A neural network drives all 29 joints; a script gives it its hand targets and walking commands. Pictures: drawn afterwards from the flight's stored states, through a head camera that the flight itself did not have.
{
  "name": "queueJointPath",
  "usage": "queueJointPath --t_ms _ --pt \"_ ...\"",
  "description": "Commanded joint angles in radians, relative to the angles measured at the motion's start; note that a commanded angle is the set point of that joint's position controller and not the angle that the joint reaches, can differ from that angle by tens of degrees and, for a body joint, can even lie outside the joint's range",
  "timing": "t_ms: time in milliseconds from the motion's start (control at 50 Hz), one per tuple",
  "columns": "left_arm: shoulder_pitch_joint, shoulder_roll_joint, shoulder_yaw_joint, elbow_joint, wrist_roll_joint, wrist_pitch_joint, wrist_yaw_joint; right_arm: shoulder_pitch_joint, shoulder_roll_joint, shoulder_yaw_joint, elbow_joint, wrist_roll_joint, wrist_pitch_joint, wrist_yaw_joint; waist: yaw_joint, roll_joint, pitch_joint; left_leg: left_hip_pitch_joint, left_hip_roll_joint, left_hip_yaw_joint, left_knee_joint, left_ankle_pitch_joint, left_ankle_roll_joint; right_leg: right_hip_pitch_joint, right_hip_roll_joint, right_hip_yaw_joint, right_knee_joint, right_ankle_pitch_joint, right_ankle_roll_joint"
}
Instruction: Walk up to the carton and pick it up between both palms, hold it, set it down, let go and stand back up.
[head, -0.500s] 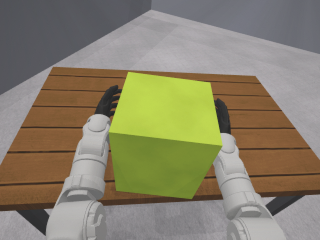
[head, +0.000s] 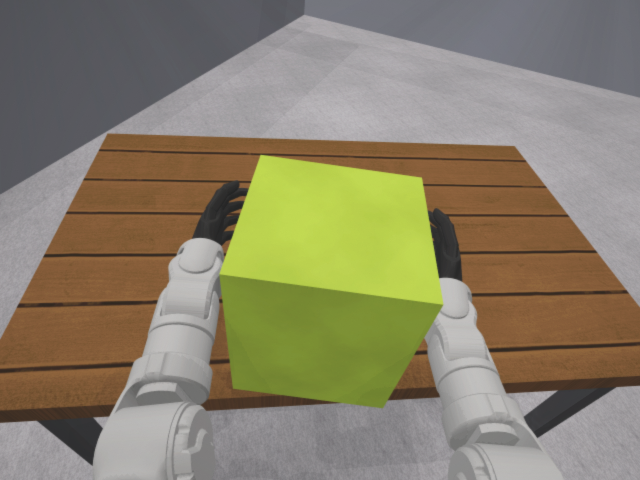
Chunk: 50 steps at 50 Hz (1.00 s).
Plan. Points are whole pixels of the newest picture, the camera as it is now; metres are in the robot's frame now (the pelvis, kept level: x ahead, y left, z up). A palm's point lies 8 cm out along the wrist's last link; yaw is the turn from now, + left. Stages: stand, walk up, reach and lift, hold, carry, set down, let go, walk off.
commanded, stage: set down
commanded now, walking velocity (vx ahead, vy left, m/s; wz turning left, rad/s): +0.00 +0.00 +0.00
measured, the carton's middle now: (324, 286) +0.36 -0.01 +0.06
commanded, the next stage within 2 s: none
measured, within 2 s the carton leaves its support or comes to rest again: rests again in 0.38 s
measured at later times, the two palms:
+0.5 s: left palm (215, 249) +0.40 +0.13 +0.08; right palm (440, 283) +0.36 -0.17 +0.08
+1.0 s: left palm (214, 251) +0.40 +0.13 +0.08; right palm (438, 285) +0.36 -0.17 +0.07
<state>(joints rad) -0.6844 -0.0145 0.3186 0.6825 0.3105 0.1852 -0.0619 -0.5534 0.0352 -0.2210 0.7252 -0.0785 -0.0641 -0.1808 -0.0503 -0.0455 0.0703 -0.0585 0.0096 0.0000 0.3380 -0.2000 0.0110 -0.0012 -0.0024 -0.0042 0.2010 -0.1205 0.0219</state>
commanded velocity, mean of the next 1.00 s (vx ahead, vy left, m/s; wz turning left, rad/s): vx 0.00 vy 0.00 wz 0.00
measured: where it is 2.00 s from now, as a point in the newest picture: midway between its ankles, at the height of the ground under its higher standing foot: outside the picture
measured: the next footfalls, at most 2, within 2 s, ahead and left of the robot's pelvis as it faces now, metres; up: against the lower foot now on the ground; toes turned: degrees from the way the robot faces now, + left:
none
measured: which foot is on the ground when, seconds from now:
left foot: down 0.00-1.00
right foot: down 0.00-1.00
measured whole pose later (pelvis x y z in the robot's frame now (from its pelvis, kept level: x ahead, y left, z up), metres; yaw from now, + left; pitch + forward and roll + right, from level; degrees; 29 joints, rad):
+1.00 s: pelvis +0.00 +0.00 +0.00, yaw +0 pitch -3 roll -1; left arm -0.67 -0.03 0.38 0.76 0.34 0.02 -0.09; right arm -0.53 0.08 -0.33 0.81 -0.18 -0.27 -0.16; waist -0.05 -0.05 0.09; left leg -0.09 0.01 0.00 0.34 -0.20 0.01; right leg -0.03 0.00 -0.01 0.20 -0.12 0.02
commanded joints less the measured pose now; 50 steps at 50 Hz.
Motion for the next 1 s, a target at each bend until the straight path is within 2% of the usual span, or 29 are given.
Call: queueJointPath --t_ms 0,60,80,100,140,160,220,240,260,360,380,440,460,480,500,540,560,600,620,660,680,700,720,800,840,900,920,940,980 --pt "-0.463 -0.561 -0.266 -0.023 -0.004 -0.067 -0.136 -0.563 0.55 0.235 -0.098 -0.083 -0.084 0.142 -0.019 0.073 -0.382 0.034 -0.018 0.089 -0.073 0.273 -0.045 0.094 0.029 -0.088 0.039 0.189 0.02" --pt "-0.389 -0.581 -0.261 0.02 0.011 -0.063 -0.134 -0.552 0.542 0.234 -0.122 -0.076 -0.104 0.143 -0.014 0.066 -0.368 0.071 -0.019 0.099 -0.057 0.32 -0.055 0.068 0.045 -0.096 0.027 0.203 0.018" --pt "-0.422 -0.555 -0.233 0.016 0.021 -0.072 -0.135 -0.542 0.54 0.241 -0.093 -0.085 -0.098 0.146 0.01 0.068 -0.331 0.039 -0.017 0.11 -0.057 0.335 -0.051 0.074 0.037 -0.077 0.038 0.202 0.015" --pt "-0.447 -0.563 -0.266 -0.007 0.004 -0.081 -0.133 -0.531 0.561 0.234 -0.073 -0.079 -0.109 0.141 -0.02 0.072 -0.387 0.06 -0.019 0.093 -0.046 0.337 -0.056 0.07 0.035 -0.085 0.036 0.211 0.014" --pt "-0.405 -0.568 -0.243 0.013 0.016 -0.082 -0.128 -0.543 0.544 0.229 -0.099 -0.096 -0.118 0.147 0.015 0.067 -0.398 0.052 -0.013 0.1 -0.051 0.336 -0.056 0.082 0.035 -0.088 0.04 0.214 0.01" --pt "-0.418 -0.57 -0.267 0.0 -0.001 -0.092 -0.125 -0.537 0.554 0.241 -0.104 -0.094 -0.127 0.142 -0.006 0.076 -0.428 0.064 -0.013 0.091 -0.04 0.382 -0.059 0.086 0.04 -0.091 0.044 0.245 0.016" --pt "-0.437 -0.554 -0.23 0.018 0.02 -0.101 -0.128 -0.533 0.576 0.226 -0.086 -0.1 -0.124 0.144 0.011 0.068 -0.383 0.03 -0.017 0.106 -0.048 0.326 -0.05 0.075 0.036 -0.078 0.04 0.21 0.017" --pt "-0.442 -0.564 -0.26 0.027 0.002 -0.108 -0.126 -0.537 0.56 0.213 -0.071 -0.107 -0.131 0.142 -0.023 0.08 -0.373 0.034 -0.016 0.092 -0.054 0.305 -0.055 0.065 0.038 -0.09 0.038 0.178 0.011" --pt "-0.433 -0.543 -0.22 0.058 0.019 -0.108 -0.13 -0.531 0.548 0.184 -0.044 -0.129 -0.133 0.145 0.002 0.056 -0.357 0.027 -0.012 0.1 -0.062 0.277 -0.046 0.058 0.032 -0.091 0.028 0.162 0.018" --pt "-0.411 -0.562 -0.236 0.032 0.023 -0.123 -0.127 -0.525 0.574 0.21 -0.061 -0.128 -0.156 0.146 0.003 0.059 -0.389 0.029 -0.011 0.102 -0.054 0.283 -0.047 0.05 0.035 -0.093 0.033 0.168 0.015" --pt "-0.413 -0.562 -0.226 0.053 0.026 -0.131 -0.126 -0.514 0.575 0.212 -0.056 -0.126 -0.159 0.15 0.022 0.059 -0.363 0.024 -0.008 0.102 -0.058 0.293 -0.048 0.042 0.042 -0.09 0.033 0.159 0.013" --pt "-0.38 -0.55 -0.237 0.052 0.035 -0.143 -0.12 -0.478 0.557 0.195 -0.017 -0.139 -0.179 0.151 0.017 0.093 -0.383 0.025 -0.007 0.103 -0.048 0.342 -0.057 0.042 0.034 -0.088 0.043 0.206 0.013" --pt "-0.397 -0.563 -0.229 0.049 0.034 -0.142 -0.121 -0.499 0.586 0.215 -0.061 -0.143 -0.188 0.146 0.023 0.065 -0.402 0.028 -0.013 0.11 -0.032 0.361 -0.055 0.064 0.031 -0.086 0.047 0.238 0.016" --pt "-0.39 -0.554 -0.223 0.051 0.046 -0.151 -0.118 -0.478 0.574 0.197 -0.034 -0.161 -0.197 0.142 0.01 0.081 -0.424 0.024 -0.011 0.107 -0.031 0.375 -0.057 0.081 0.031 -0.085 0.049 0.265 0.017" --pt "-0.41 -0.573 -0.231 0.061 0.036 -0.16 -0.121 -0.486 0.573 0.185 -0.028 -0.173 -0.198 0.143 -0.008 0.074 -0.426 0.021 -0.007 0.099 -0.04 0.342 -0.057 0.056 0.033 -0.095 0.048 0.221 0.016" --pt "-0.396 -0.549 -0.22 0.079 0.037 -0.168 -0.119 -0.472 0.57 0.174 -0.003 -0.171 -0.206 0.149 0.014 0.078 -0.387 0.012 -0.009 0.102 -0.052 0.294 -0.052 0.036 0.031 -0.092 0.027 0.161 0.015" --pt "-0.354 -0.56 -0.229 0.1 0.041 -0.164 -0.121 -0.443 0.554 0.165 0.019 -0.171 -0.202 0.145 -0.013 0.078 -0.353 0.044 -0.003 0.104 -0.049 0.325 -0.06 0.017 0.038 -0.1 0.029 0.173 0.011" --pt "-0.369 -0.534 -0.18 0.089 0.065 -0.166 -0.125 -0.435 0.566 0.177 0.041 -0.176 -0.202 0.148 0.028 0.053 -0.319 0.003 -0.011 0.115 -0.069 0.303 -0.043 0.061 0.029 -0.094 0.029 0.185 0.022" --pt "-0.36 -0.562 -0.202 0.079 0.059 -0.165 -0.12 -0.433 0.564 0.155 0.034 -0.186 -0.21 0.149 0.013 0.068 -0.357 0.027 -0.005 0.102 -0.059 0.323 -0.052 0.031 0.034 -0.103 0.027 0.175 0.016" --pt "-0.359 -0.54 -0.189 0.093 0.069 -0.174 -0.118 -0.423 0.576 0.176 0.048 -0.17 -0.215 0.149 0.029 0.083 -0.34 0.013 -0.004 0.105 -0.049 0.315 -0.049 0.031 0.031 -0.085 0.03 0.166 0.009" --pt "-0.36 -0.555 -0.207 0.079 0.062 -0.174 -0.117 -0.425 0.556 0.159 0.054 -0.177 -0.223 0.144 0.003 0.097 -0.329 0.032 -0.002 0.099 -0.047 0.356 -0.058 0.02 0.037 -0.093 0.025 0.198 0.01" --pt "-0.375 -0.525 -0.18 0.094 0.073 -0.175 -0.122 -0.429 0.56 0.161 0.048 -0.197 -0.224 0.143 0.014 0.054 -0.334 0.033 -0.006 0.109 -0.047 0.321 -0.046 0.023 0.035 -0.101 0.021 0.182 0.015" --pt "-0.367 -0.524 -0.167 0.096 0.086 -0.176 -0.122 -0.421 0.561 0.145 0.081 -0.192 -0.221 0.146 0.02 0.088 -0.299 0.008 -0.002 0.099 -0.058 0.311 -0.048 0.007 0.031 -0.096 0.021 0.153 0.01" --pt "-0.353 -0.548 -0.181 0.097 0.086 -0.19 -0.112 -0.405 0.546 0.135 0.087 -0.203 -0.235 0.153 0.017 0.089 -0.306 0.039 0.01 0.103 -0.058 0.329 -0.059 -0.023 0.04 -0.108 0.017 0.123 0.003" --pt "-0.365 -0.541 -0.161 0.15 0.071 -0.184 -0.13 -0.392 0.557 0.115 0.084 -0.223 -0.229 0.145 0.001 0.05 -0.281 -0.015 -0.005 0.108 -0.062 0.249 -0.042 0.011 0.031 -0.09 0.01 0.135 0.013" --pt "-0.326 -0.538 -0.145 0.139 0.101 -0.185 -0.13 -0.357 0.544 0.102 0.156 -0.212 -0.224 0.153 0.025 0.087 -0.199 0.008 0.005 0.104 -0.076 0.251 -0.046 -0.03 0.032 -0.097 0.003 0.084 0.01" --pt "-0.305 -0.54 -0.149 0.141 0.098 -0.183 -0.127 -0.362 0.538 0.093 0.124 -0.212 -0.234 0.154 0.015 0.079 -0.209 0.012 0.007 0.092 -0.076 0.263 -0.051 -0.017 0.037 -0.111 0.008 0.103 0.013" --pt "-0.312 -0.526 -0.132 0.137 0.096 -0.189 -0.132 -0.367 0.536 0.112 0.102 -0.215 -0.237 0.152 0.038 0.048 -0.228 0.017 0.003 0.106 -0.079 0.236 -0.038 -0.008 0.029 -0.1 -0.002 0.085 0.014" --pt "-0.3 -0.533 -0.171 0.129 0.096 -0.202 -0.124 -0.355 0.54 0.103 0.106 -0.22 -0.248 0.149 0.011 0.074 -0.271 0.004 0.004 0.101 -0.069 0.259 -0.046 -0.008 0.032 -0.097 0.01 0.121 0.015"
